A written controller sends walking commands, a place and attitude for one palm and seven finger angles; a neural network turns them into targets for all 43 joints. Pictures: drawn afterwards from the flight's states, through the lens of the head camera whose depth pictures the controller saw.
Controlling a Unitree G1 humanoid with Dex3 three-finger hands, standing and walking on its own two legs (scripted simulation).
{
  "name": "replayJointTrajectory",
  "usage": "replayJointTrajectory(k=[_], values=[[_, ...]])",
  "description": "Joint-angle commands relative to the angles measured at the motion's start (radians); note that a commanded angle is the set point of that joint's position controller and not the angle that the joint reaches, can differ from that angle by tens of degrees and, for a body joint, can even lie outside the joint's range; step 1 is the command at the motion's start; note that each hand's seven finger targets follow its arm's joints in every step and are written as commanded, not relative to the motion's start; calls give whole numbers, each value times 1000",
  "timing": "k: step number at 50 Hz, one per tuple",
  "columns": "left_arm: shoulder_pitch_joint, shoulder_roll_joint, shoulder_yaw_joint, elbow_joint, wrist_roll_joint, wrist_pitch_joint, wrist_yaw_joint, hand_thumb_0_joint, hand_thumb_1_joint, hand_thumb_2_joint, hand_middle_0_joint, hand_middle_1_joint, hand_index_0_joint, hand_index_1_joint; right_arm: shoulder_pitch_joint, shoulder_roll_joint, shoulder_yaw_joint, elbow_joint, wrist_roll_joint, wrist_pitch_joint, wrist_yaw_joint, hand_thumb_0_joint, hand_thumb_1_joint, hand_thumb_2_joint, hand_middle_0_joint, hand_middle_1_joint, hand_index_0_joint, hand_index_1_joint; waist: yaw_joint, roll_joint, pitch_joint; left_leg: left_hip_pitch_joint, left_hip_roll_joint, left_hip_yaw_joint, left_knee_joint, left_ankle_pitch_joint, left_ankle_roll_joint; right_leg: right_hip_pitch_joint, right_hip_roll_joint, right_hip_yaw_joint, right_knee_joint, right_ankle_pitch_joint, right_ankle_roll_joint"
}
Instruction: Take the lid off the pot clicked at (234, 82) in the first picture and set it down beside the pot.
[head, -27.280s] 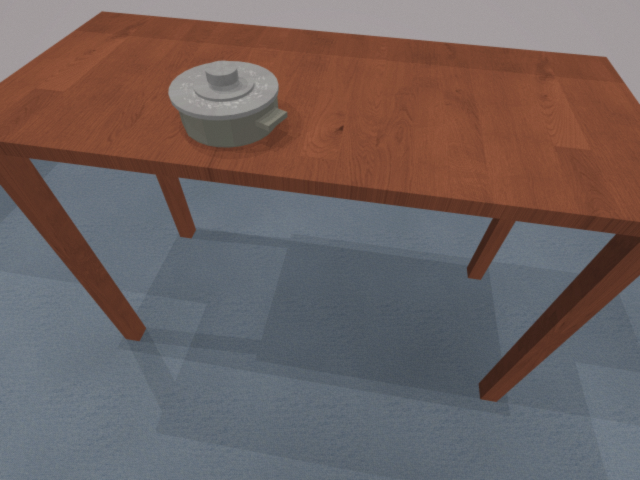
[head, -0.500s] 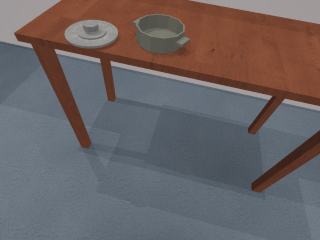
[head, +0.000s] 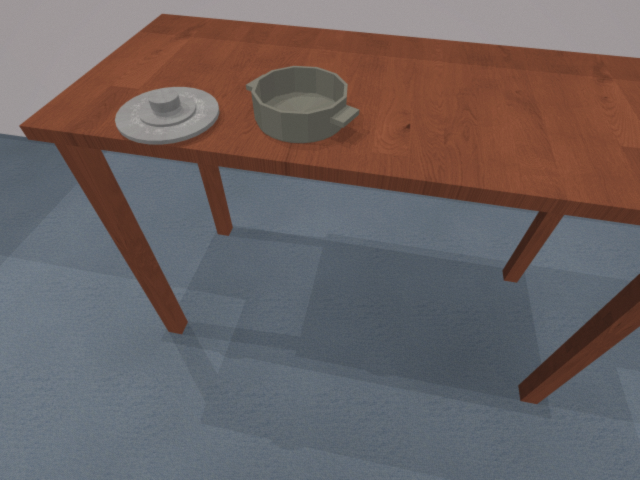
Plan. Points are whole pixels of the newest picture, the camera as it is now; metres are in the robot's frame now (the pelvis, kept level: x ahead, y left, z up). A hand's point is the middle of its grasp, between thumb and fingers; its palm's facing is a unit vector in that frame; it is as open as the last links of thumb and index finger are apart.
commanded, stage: stop stepping back and stand still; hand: left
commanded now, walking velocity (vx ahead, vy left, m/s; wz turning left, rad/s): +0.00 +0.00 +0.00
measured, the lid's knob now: (164, 100) +0.70 +0.32 +0.11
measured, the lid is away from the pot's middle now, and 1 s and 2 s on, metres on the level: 0.25 0.25 0.25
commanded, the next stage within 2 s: let the arm hang, fingers relaxed in 0.12 s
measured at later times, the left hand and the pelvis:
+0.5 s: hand out of the picture +0.04 +0.18 -0.18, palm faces +0.03 -0.98 -0.20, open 7.3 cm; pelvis +0.02 +0.01 +0.00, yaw +0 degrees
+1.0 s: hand out of the picture +0.03 +0.19 -0.18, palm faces +0.03 -0.98 -0.20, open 7.3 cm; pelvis +0.02 +0.01 +0.00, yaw +0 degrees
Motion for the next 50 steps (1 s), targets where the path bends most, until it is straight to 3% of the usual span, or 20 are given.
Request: replayJointTrajectory(k=[1, 5, 11, 15, 27, 39, 47, 50], values=[[55, 100, 19, -34, -5, -6, 3, 0, 900, 900, -200, -300, -200, -300, 82, -85, -14, -19, -2, -11, -5, 0, -900, -900, 200, 300, 200, 300, 1, 24, 26, -30, 68, -31, -59, 315, 47, 17, -87, 58, -55, 338, -29], [51, 103, 23, -37, -6, -9, 2, 0, 900, 900, -200, -300, -200, -300, 85, -91, -16, -17, -2, -14, -7, 0, -900, -900, 200, 300, 200, 300, 1, 14, -10, -5, 70, -25, -52, 366, 46, 46, -90, 52, -51, 387, -28], [48, 101, 21, -39, -6, -7, 3, 0, 900, 900, -200, -300, -200, -300, 92, -87, -16, -16, 1, -10, -8, 0, -900, -900, 200, 300, 200, 300, -2, 9, 15, -3, 71, -25, -59, 346, 46, 36, -86, 51, -63, 369, -28], [62, 96, 21, -34, -7, -11, 4, 0, 900, 900, -200, -300, -200, -300, 104, -87, -16, -9, 0, -13, -10, 0, -900, -900, 200, 300, 200, 300, -3, -7, -15, 18, 72, -22, -53, 392, 48, 59, -90, 50, -58, 415, -27], [83, 82, 18, -16, -6, -5, 5, 0, 900, 900, -200, -300, -200, -300, 115, -75, -13, 2, 2, -12, -13, 0, -900, -900, 200, 300, 200, 300, -3, 18, 31, 22, 80, -29, -68, 385, 56, 21, -81, 40, -62, 342, -20], [98, 75, 19, -10, -6, -8, 5, 0, 900, 900, -200, -300, -200, -300, 122, -74, -13, 3, 2, -16, -14, 0, -900, -900, 200, 300, 200, 300, -3, 5, 11, 35, 78, -29, -67, 409, 57, 36, -84, 41, -58, 363, -18], [94, 76, 18, -12, -5, -6, 6, 0, 900, 900, -200, -300, -200, -300, 117, -72, -12, 3, 2, -13, -14, 0, -900, -900, 200, 300, 200, 300, -3, 3, 43, 22, 75, -30, -72, 380, 55, 21, -82, 45, -65, 350, -19], [96, 80, 18, -12, -6, -8, 5, 0, 900, 900, -200, -300, -200, -300, 121, -75, -12, 3, 2, -15, -14, 0, -900, -900, 200, 300, 200, 300, -3, 0, 18, 31, 75, -28, -70, 386, 54, 38, -85, 47, -65, 364, -19]])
